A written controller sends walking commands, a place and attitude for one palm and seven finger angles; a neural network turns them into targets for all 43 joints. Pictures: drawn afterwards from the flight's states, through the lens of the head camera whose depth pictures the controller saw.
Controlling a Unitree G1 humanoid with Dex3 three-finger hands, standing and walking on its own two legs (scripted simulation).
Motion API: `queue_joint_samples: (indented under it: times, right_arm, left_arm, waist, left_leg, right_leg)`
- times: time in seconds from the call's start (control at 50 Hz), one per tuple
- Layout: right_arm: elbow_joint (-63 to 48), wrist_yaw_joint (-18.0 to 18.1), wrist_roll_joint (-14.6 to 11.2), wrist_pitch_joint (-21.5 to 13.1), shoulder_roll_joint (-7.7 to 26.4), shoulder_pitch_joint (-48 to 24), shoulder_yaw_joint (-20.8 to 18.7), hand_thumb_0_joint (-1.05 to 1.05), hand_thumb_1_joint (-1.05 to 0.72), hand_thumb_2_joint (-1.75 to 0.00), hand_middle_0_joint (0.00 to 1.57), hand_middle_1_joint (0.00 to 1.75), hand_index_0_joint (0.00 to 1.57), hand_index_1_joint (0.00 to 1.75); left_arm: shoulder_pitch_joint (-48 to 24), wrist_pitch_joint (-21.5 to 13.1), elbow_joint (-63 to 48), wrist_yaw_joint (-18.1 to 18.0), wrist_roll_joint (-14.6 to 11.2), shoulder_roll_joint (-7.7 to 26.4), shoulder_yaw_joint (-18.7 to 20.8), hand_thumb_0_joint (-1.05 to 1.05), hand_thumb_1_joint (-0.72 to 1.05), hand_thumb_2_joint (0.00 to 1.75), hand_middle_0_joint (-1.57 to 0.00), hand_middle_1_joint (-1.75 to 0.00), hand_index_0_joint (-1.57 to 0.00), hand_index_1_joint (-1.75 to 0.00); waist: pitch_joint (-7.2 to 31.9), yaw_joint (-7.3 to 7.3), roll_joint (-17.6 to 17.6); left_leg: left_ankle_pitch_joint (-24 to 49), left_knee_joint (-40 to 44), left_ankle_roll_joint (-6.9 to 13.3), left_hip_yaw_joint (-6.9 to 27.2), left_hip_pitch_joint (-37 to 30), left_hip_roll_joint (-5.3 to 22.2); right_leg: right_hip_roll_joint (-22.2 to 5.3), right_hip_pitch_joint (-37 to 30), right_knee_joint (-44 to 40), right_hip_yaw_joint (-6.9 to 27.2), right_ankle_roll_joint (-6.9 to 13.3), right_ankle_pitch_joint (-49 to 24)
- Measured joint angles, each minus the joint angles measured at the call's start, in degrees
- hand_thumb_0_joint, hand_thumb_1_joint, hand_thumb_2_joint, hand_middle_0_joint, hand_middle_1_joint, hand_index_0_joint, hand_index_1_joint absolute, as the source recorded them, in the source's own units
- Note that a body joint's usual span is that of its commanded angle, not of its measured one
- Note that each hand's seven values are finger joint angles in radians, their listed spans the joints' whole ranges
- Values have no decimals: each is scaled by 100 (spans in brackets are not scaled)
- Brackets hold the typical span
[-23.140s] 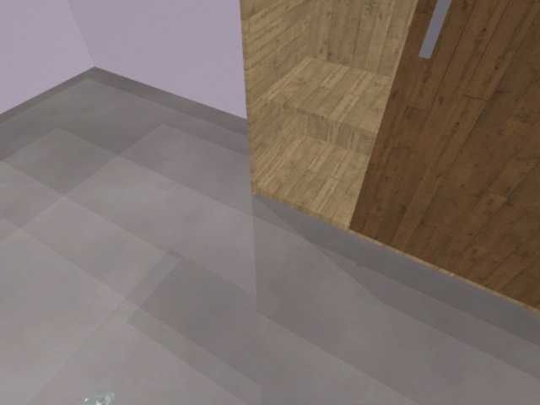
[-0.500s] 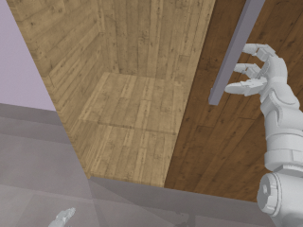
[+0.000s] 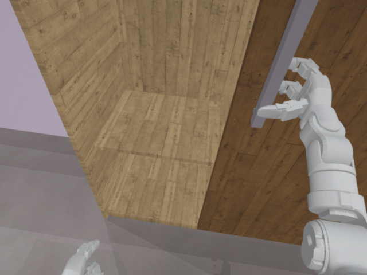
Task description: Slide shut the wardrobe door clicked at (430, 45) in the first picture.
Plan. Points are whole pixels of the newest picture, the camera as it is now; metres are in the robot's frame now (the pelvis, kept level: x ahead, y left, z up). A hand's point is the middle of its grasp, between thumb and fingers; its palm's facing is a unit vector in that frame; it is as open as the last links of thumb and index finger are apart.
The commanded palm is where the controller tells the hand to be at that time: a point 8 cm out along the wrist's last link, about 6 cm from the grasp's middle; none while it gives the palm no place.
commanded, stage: slide the fingers in behind the handle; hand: right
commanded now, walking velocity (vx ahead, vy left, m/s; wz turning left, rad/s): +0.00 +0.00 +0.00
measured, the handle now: (276, 65) +0.49 -0.14 +0.26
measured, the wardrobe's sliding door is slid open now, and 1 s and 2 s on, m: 0.50 0.50 0.50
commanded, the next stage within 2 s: grip the handle and tug to test in 1.22 s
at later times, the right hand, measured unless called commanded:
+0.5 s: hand (274, 90) +0.43 -0.13 +0.24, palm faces +0.06 +1.00 +0.00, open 14.4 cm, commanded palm +0.40 -0.17 +0.23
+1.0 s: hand (265, 89) +0.43 -0.11 +0.23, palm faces +0.07 +1.00 -0.01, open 14.4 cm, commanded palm +0.41 -0.16 +0.23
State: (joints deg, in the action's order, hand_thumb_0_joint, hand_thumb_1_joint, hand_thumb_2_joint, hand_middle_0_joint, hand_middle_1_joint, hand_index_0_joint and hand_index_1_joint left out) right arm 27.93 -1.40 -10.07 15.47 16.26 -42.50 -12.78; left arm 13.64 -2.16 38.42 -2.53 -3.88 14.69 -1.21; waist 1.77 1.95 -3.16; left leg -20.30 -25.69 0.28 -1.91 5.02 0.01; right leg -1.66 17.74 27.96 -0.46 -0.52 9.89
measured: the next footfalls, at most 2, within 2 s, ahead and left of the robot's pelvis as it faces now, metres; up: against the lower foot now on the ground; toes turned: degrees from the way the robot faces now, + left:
none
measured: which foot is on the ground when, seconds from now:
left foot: down 0.00-1.00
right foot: down 0.00-1.00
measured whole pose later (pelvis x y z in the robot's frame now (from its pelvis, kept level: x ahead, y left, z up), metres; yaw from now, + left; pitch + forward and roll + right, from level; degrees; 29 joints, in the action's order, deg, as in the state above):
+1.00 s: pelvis +0.01 +0.00 +0.00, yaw -1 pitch +0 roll +0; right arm 21.2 3.9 -9.3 18.8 10.8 -41.5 -9.2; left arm 11.7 -0.2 38.9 -1.5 -3.2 14.0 -0.9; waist 2.0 0.7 -3.3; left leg -21.9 -26.5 0.4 -2.4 4.5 0.7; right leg -0.9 17.4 28.6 -0.1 -0.7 11.1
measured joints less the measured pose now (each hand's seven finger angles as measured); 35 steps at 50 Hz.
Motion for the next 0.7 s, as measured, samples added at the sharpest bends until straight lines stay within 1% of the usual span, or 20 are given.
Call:
queue_joint_samples:
  times: [0.1, 0.2, 0.28, 0.5, 0.7]
  right_arm:
    - [153, -11, -10, -33, 2, -113, -10, -1, 50, -30, 30, 120, 29, 120]
    - [-114, -6, -23, -81, -70, 68, -20, -1, 50, -30, 30, 120, 29, 120]
    - [-343, 54, -40, 5, -149, 221, -37, -1, 50, -30, 30, 120, 28, 119]
    - [-823, 140, -50, 264, -187, 506, -40, -1, 50, -30, 29, 119, 22, 115]
    - [-995, 343, 8, 357, -350, 472, 125, -1, 50, -30, 26, 118, 19, 114]
  left_arm:
    - [-3, 9, 9, 4, 13, 21, 16, 1, 90, 89, -20, -30, -20, -30]
    - [85, 35, -6, 39, 9, 47, 69, 1, 90, 90, -20, -30, -20, -30]
    - [112, 81, 12, 53, 8, 57, 80, 1, 90, 90, -20, -30, -20, -30]
    - [-4, 171, -45, 65, 26, 29, 60, 2, 90, 90, -20, -30, -20, -30]
    - [-144, 185, -64, 74, 26, 10, 62, 1, 90, 90, -20, -30, -20, -30]
  waist:
    - [5, 11, 0]
    - [27, 12, -9]
    - [52, 12, -9]
    - [70, 12, -6]
    - [45, -84, 6]
  left_leg:
    - [-6, 4, 13, -11, 21, -7]
    - [-25, 17, 19, 17, -14, -4]
    - [-51, 16, 22, 34, -50, -1]
    - [-87, 32, 34, 61, -135, 4]
    - [-135, -2, 32, 8, -147, 28]
  right_leg:
    - [-4, 22, -7, 13, -11, 1]
    - [-7, -23, -20, -15, -18, 31]
    - [-7, -64, -16, -32, -21, 64]
    - [-8, -158, -30, -59, -33, 110]
    - [28, -138, 18, -11, -34, 142]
